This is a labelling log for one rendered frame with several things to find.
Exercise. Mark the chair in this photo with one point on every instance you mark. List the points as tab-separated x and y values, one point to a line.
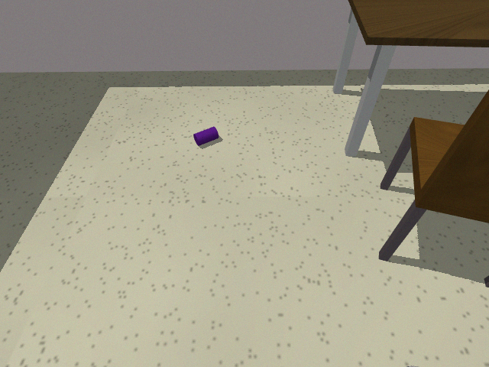
450	171

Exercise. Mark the can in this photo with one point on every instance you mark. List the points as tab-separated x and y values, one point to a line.
205	136

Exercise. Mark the table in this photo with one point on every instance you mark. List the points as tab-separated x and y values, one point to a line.
392	23

